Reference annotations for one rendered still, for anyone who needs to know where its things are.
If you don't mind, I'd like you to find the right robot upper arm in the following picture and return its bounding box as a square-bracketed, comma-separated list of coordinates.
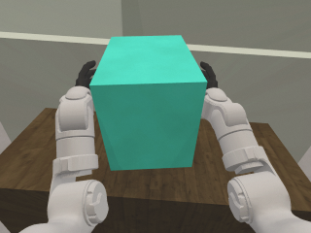
[227, 171, 311, 233]

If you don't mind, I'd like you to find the robot right forearm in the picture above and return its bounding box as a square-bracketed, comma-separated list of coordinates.
[201, 87, 292, 209]

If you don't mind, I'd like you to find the robot left forearm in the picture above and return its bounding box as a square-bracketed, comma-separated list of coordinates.
[47, 85, 99, 217]

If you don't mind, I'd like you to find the left robot upper arm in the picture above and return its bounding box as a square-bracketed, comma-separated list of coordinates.
[18, 180, 109, 233]

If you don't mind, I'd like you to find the carton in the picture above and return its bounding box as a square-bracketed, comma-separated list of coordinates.
[89, 35, 208, 171]

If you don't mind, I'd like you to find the robot right hand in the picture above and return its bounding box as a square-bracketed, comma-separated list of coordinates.
[200, 61, 218, 89]

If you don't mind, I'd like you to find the pedestal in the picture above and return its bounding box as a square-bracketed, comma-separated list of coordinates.
[0, 108, 311, 233]

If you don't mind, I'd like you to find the robot left hand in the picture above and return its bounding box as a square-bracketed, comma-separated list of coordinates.
[75, 60, 97, 90]

